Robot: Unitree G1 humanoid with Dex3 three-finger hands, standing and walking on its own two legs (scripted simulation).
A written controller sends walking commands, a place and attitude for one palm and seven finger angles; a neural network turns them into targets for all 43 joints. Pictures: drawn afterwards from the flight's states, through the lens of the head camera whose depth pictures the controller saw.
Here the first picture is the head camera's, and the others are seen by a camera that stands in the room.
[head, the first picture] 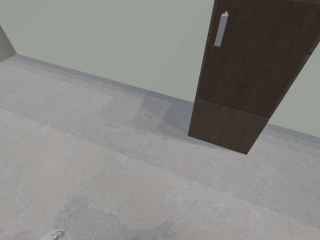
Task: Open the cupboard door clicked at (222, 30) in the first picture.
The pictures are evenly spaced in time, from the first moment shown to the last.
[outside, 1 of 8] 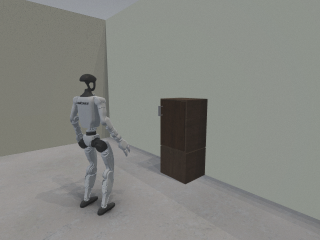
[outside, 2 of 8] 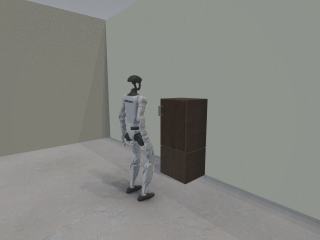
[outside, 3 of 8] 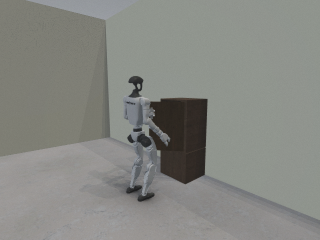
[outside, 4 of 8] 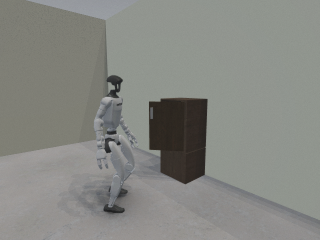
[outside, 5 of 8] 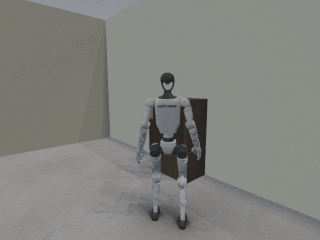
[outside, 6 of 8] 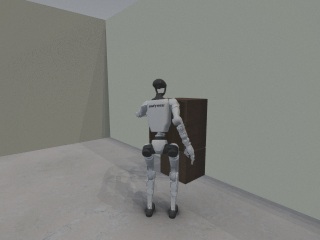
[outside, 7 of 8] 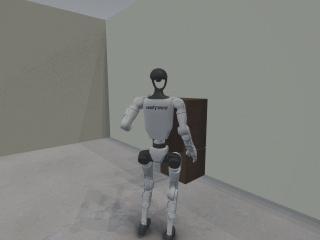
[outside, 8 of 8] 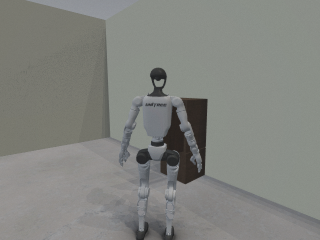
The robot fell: no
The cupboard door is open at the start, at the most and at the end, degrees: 0 85 82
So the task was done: yes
